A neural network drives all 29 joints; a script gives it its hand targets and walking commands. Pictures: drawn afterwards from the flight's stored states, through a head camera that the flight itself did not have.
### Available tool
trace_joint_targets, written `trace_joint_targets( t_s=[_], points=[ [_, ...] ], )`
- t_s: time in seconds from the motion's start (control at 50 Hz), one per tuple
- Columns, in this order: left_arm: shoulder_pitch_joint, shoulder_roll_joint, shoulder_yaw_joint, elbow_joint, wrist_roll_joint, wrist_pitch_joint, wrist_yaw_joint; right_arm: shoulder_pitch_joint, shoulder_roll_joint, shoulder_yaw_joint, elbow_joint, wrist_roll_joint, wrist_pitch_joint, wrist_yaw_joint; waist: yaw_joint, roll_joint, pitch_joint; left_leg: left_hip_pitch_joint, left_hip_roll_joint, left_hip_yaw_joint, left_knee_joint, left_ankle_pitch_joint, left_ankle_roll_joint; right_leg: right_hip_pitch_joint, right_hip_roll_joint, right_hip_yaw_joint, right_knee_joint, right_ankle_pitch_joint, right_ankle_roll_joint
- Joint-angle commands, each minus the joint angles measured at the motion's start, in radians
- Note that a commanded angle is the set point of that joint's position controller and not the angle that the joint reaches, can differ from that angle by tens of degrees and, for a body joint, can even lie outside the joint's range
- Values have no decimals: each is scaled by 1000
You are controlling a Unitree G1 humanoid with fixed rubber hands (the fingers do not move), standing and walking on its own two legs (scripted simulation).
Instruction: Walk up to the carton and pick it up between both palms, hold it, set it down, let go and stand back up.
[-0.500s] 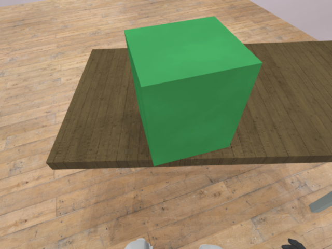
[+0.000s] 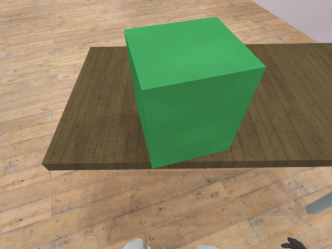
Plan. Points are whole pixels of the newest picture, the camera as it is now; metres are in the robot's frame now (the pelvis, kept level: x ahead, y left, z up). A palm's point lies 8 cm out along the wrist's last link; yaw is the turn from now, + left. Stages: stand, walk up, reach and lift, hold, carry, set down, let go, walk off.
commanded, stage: walk up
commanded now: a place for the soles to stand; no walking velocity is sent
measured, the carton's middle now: (182, 96) +0.47 -0.02 +0.10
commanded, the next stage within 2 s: reach and lift in 0.14 s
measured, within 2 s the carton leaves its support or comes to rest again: neither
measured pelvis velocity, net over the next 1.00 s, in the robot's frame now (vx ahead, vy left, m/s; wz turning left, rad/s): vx -0.02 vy -0.03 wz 0.01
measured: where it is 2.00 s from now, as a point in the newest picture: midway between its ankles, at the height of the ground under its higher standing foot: outside the picture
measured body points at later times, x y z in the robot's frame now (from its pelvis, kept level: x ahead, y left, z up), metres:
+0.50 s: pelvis +0.00 -0.01 +0.00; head +0.04 +0.01 +0.45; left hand +0.17 +0.26 -0.10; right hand +0.15 -0.29 -0.10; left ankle +0.06 +0.14 -0.71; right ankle +0.01 -0.11 -0.71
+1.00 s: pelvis -0.02 -0.03 +0.02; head +0.02 -0.03 +0.47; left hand +0.15 +0.23 -0.05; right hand +0.15 -0.29 -0.04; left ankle +0.06 +0.14 -0.71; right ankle +0.01 -0.11 -0.71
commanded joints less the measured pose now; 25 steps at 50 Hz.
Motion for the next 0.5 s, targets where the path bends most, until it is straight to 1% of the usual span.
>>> trace_joint_targets(
  t_s=[0.0, 0.02, 0.04, 0.06, 0.08, 0.1, 0.12, 0.14, 0.16, 0.18, 0.2, 0.22, 0.24, 0.26, 0.28, 0.3, 0.32, 0.34, 0.36, 0.38, 0.4, 0.42, 0.44, 0.46, 0.48],
  points=[
    [-118, 260, 27, -54, -8, -21, 9, 20, -224, -76, -13, -6, -32, -19, -36, -41, -147, 208, 27, -54, -178, 53, 56, -58, -162, 219, -259, 275, -107],
    [-101, 240, 28, -57, -12, -18, 7, 27, -247, -84, -10, -15, -43, -20, -31, 52, -210, 258, 81, -171, -224, 81, 88, -67, -102, 160, -183, 260, -64],
    [-84, 224, 29, -54, -13, -14, 10, 20, -290, -94, -16, -18, -44, -24, -25, 104, -204, 238, 175, -297, -258, 74, 150, -83, -56, 109, -89, 212, -35],
    [-70, 229, 34, -47, -7, -9, 9, 10, -295, -99, -18, -22, -43, -27, -3, 105, -193, 189, 227, -364, -276, 71, 195, -52, -45, 74, -50, 137, -27],
    [-34, 234, 34, -36, -5, -10, 9, -27, -305, -96, -32, -18, -39, -30, 24, 57, -171, 122, 232, -340, -253, 62, 196, -10, -52, 56, -89, 111, -33],
    [-13, 229, 36, -23, -2, -15, 8, -54, -284, -86, -35, -20, -33, -31, 36, 30, -180, 102, 192, -287, -211, 71, 178, 29, -65, 97, -150, 143, -54],
    [27, 248, 36, -12, 3, -19, 5, -78, -273, -83, -58, -14, -28, -29, 42, 26, -207, 70, 132, -201, -147, 75, 129, 74, -94, 176, -240, 155, -79],
    [-478, 164, 16, -212, -46, 188, 56, -344, -34, -180, 108, -144, -222, 25, 0, 1, -70, -17, 3, 28, -100, -142, -19, -183, -38, -94, -137, -140, -31],
    [-398, 152, 12, -281, -26, 288, 78, -285, -116, -200, 122, -149, -247, 45, -38, 25, -24, 67, 8, 35, -69, -213, 2, -251, -59, -81, -118, -178, -56],
    [-393, 172, 8, -336, -14, 331, 67, -242, -130, -212, 104, -144, -242, 49, -44, -59, -53, 161, -13, 52, -21, -187, 11, -313, -85, -73, -128, -169, -60],
    [-389, 161, 3, -381, -4, 353, 56, -210, -113, -218, 84, -134, -238, 42, -41, -101, -62, 297, -10, 50, -5, -141, 13, -374, -114, -56, -163, -171, -72],
    [-401, 177, 8, -429, 2, 360, 53, -189, -98, -211, 43, -113, -225, 43, -44, -102, -83, 379, -4, 43, -11, -114, 0, -403, -123, -39, -209, -154, -81],
    [-401, 188, 2, -461, -6, 378, 50, -185, -74, -214, 6, -100, -200, 36, -29, -102, -63, 409, 1, 42, -48, -114, -4, -396, -110, -52, -228, -127, -75],
    [-369, 167, -1, -454, 0, 388, 54, -178, -74, -209, -16, -90, -190, 46, -24, -65, -69, 399, 14, 43, -92, -92, -9, -345, -90, -63, -247, -52, -67],
    [-346, 171, 15, -495, 18, 389, 64, -164, -103, -214, -15, -84, -183, 52, -36, -15, -95, 382, 18, 44, -119, -73, -25, -295, -69, -72, -243, 6, -50],
    [-315, 144, -1, -492, 15, 392, 67, -158, -117, -218, -22, -79, -181, 65, -28, 16, -143, 348, 24, 32, -163, -45, -16, -188, -39, -102, -234, 100, -28],
    [-294, 152, 20, -527, 15, 382, 73, -161, -127, -224, -54, -72, -194, 66, -18, 47, -212, 335, 22, 34, -157, 39, -20, -119, -33, -96, -232, 192, -24],
    [-248, 142, 23, -527, 1, 375, 78, -136, -126, -209, -67, -54, -194, 67, -2, 32, -221, 354, 10, 23, -184, 108, -21, -72, -25, -94, -256, 252, -20],
    [-247, 140, 26, -545, 6, 366, 82, -136, -111, -216, -57, -56, -193, 70, -4, 35, -246, 355, 1, 28, -175, 156, -28, -45, -19, -83, -262, 284, -16],
    [-207, 123, 38, -533, 19, 365, 87, -111, -116, -193, -69, -38, -198, 74, 18, 63, -260, 392, -3, 18, -197, 226, -35, -34, -18, -88, -275, 324, -18],
    [-173, 107, 39, -543, 12, 355, 90, -104, -124, -193, -90, -27, -203, 76, 14, 29, -271, 410, -12, 30, -194, 273, -39, -9, -12, -84, -292, 377, -10],
    [-157, 92, 32, -529, 6, 347, 88, -106, -129, -198, -129, -32, -208, 78, 9, 6, -274, 417, -18, 22, -197, 303, -35, 11, -16, -77, -309, 429, -12],
    [-141, 85, 47, -551, 8, 332, 91, -100, -152, -201, -139, -15, -216, 81, 18, -3, -298, 438, -24, 24, -209, 331, -33, 22, -7, -89, -317, 457, -4],
    [-131, 88, 52, -576, 6, 312, 97, -88, -139, -192, -164, -12, -224, 82, 23, 9, -330, 424, -31, 35, -211, 359, -37, 54, -1, -75, -321, 479, -6],
    [-110, 87, 57, -584, -1, 294, 100, -91, -139, -200, -195, -6, -233, 87, 45, -30, -333, 428, -37, 27, -235, 339, -28, 71, -6, -70, -337, 465, -4]
  ],
)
